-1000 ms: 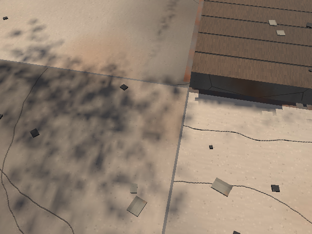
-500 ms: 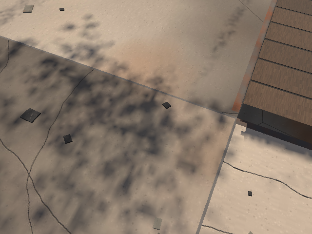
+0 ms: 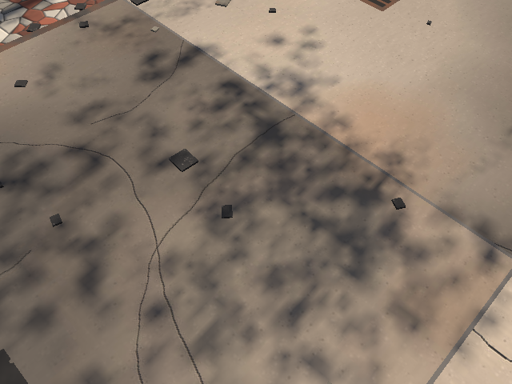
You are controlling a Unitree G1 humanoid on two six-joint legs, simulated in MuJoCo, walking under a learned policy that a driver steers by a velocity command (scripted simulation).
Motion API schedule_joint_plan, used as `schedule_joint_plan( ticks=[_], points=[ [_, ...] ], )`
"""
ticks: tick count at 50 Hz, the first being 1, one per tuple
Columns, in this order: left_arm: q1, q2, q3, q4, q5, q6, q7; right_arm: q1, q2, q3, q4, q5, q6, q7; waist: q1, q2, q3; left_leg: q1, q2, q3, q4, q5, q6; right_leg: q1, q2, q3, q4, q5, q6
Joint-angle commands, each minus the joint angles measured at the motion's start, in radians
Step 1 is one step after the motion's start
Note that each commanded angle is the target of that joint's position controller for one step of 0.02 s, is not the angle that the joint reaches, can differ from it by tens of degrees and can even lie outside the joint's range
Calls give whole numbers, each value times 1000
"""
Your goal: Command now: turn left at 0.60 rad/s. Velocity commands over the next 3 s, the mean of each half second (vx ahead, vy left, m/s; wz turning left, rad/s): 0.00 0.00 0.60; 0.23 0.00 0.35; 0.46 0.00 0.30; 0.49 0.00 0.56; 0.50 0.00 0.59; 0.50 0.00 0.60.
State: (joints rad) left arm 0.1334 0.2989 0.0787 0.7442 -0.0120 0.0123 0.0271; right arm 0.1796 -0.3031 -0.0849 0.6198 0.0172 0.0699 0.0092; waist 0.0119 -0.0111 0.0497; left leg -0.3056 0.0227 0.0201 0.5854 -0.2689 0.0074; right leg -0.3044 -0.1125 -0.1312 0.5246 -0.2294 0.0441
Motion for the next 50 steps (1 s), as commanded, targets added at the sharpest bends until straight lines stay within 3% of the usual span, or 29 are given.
schedule_joint_plan(
  ticks=[1, 2, 3, 4, 5, 6, 8, 13, 17, 21, 23, 24, 25, 26, 27, 28, 30, 31, 33, 36, 39, 41, 44, 45, 46, 47, 48, 49, 50],
  points=[
    [34, 45, 8, -67, 53, -7, -13, 132, -258, -77, -56, -9, -15, -24, 2, 318, -132, 359, 293, -444, -201, 564, 193, -328, 29, -39, 416, -411, 26],
    [-76, 85, 20, -113, 38, -15, -2, 135, -271, -72, -76, -47, -39, -13, -73, 287, -165, 234, 376, -558, -245, 539, 350, -400, 98, 132, 591, -467, 30],
    [-111, 120, 31, -117, 14, -14, 7, 100, -240, -64, -71, -53, -59, -8, -66, 199, -130, 193, 316, -488, -271, 400, 321, -407, 80, 177, 652, -383, 13],
    [-91, 132, 39, -105, 9, -10, 13, 40, -208, -54, -68, -36, -69, -12, -31, 167, -96, 168, 256, -417, -270, 319, 257, -411, 67, 191, 641, -284, -1],
    [-66, 132, 44, -79, 18, -6, 22, -1, -171, -42, -74, -18, -68, -18, -14, 140, -100, 162, 216, -376, -263, 281, 213, -397, 58, 198, 631, -221, 1],
    [-44, 132, 47, -76, 26, -3, 24, -26, -160, -34, -79, -10, -66, -24, 0, 156, -102, 134, 194, -350, -260, 316, 204, -366, 68, 193, 641, -171, 10],
    [-23, 116, 45, -75, 21, -8, 17, -16, -142, -24, -80, -16, -63, -34, 8, 158, -134, 137, 170, -335, -255, 357, 209, -326, 91, 191, 653, -114, 19],
    [-72, 84, 30, -98, 15, -17, 7, 21, -165, -32, -73, -11, -56, -47, -23, 153, -134, 203, 156, -389, -229, 315, 215, -316, 113, 208, 414, -95, 40],
    [-81, 84, 27, -106, 9, -27, -7, 11, -183, -40, -81, -12, -45, -41, -34, 165, -128, 154, 151, -465, -211, 279, 227, -216, 137, 217, 271, -139, 35],
    [-58, 92, 29, -110, 2, -42, -22, -16, -185, -42, -90, -3, -36, -31, -30, 176, -144, 159, 135, -546, -174, 371, 221, -121, 160, 222, 136, -158, 17],
    [-15, 92, 32, -102, 2, -50, -29, -46, -179, -41, -95, 9, -30, -32, 0, 173, -154, 154, 104, -560, -138, 391, 192, -30, 163, 212, -24, -73, -1],
    [19, 98, 37, -90, 6, -53, -30, -63, -171, -38, -100, 17, -27, -36, 23, 162, -157, 113, 72, -544, -112, 334, 157, 62, 148, 202, -148, 54, -16],
    [47, 144, 49, -88, 18, -51, -25, -36, -135, -28, -102, 12, -28, -39, 13, 88, -184, 16, 22, -490, -27, 151, 103, 192, 25, 283, -175, 152, -61],
    [9, 227, 62, -104, 35, -39, -19, 35, -90, -18, -105, 3, -33, -36, -56, -188, -164, -178, -143, -289, 176, -235, 33, 272, -184, 502, -185, 386, -184],
    [25, 201, 58, -107, 56, -41, -22, 21, -172, -45, -105, -3, -43, -38, -21, -249, -138, -278, -155, -210, 406, -410, -20, 209, -311, 644, -213, 459, -326],
    [-13, 156, 43, -123, 46, -44, -16, 38, -224, -65, -87, -5, -44, -36, -37, -161, -118, -290, -99, -207, 551, -344, -47, 183, -294, 573, -205, 429, -329],
    [-57, 105, 28, -132, 22, -39, -5, 56, -192, -65, -49, 0, -24, -39, -44, -103, -94, -322, -71, -174, 630, -204, -76, 184, -168, 405, -207, 217, -241],
    [-32, 99, 23, -125, 13, -36, 1, 41, -157, -53, -53, -1, -19, -36, -21, -110, -82, -351, -62, -161, 641, -148, -83, 193, -145, 386, -233, 86, -236],
    [36, 112, 22, -107, 11, -33, 7, -8, -109, -33, -77, 5, -29, -24, 20, -149, -62, -380, -53, -110, 559, -103, -84, 218, -113, 369, -295, -139, -236],
    [100, 132, 26, -89, 13, -43, 3, -65, -80, -14, -92, -1, -55, -16, 57, -156, -61, -364, -27, -88, 382, -102, -79, 273, -135, 379, -333, -204, -249],
    [98, 162, 33, -78, 1, -55, -11, -69, -52, 5, -83, -7, -82, -4, 52, -159, -41, -209, -4, -22, 181, -106, -50, 194, -132, 322, -349, -141, -246],
    [119, 181, 37, -64, -9, -59, -23, -62, -62, 6, -74, -1, -96, 4, 50, -161, -21, -107, -15, 8, 74, -109, -29, 136, -134, 302, -342, -123, -251],
    [119, 175, 29, -47, -29, -55, -39, 45, -68, 0, -26, 7, -108, 10, -21, -122, -29, 139, -45, 43, -151, 45, 19, 27, -126, 277, -266, -124, -230],
    [124, 135, 13, -41, -23, -59, -43, 123, -85, -9, 0, 11, -108, 4, -60, -98, -62, 284, -43, 23, -170, 46, 35, -47, -102, 248, -193, -110, -197],
    [94, 64, -13, -53, -5, -67, -49, 241, -122, -22, 20, 9, -108, -6, -117, -10, -124, 454, 74, -134, -206, 7, 69, -159, -31, 163, 20, -119, -132],
    [74, -1, -34, -116, 14, -89, -53, 296, -253, -46, 11, -8, -106, -12, -111, 272, -163, 585, 314, -527, -289, -116, 197, -430, 92, 49, 366, -282, -53],
    [28, 97, -7, -132, -14, -103, -44, 317, -235, -45, 19, -12, -121, -4, -144, 223, -117, 492, 378, -686, -359, -257, 307, -547, 82, 145, 564, -365, -51],
    [34, 141, 7, -127, -32, -108, -48, 267, -167, -21, 16, -10, -136, 1, -112, 188, -32, 452, 341, -612, -375, -327, 292, -605, 33, 177, 623, -278, -71],
    [42, 135, 6, -112, -30, -110, -51, 225, -127, -7, 12, -13, -145, 5, -91, 176, 6, 410, 289, -523, -390, -293, 262, -604, 10, 177, 620, -182, -82]
  ],
)
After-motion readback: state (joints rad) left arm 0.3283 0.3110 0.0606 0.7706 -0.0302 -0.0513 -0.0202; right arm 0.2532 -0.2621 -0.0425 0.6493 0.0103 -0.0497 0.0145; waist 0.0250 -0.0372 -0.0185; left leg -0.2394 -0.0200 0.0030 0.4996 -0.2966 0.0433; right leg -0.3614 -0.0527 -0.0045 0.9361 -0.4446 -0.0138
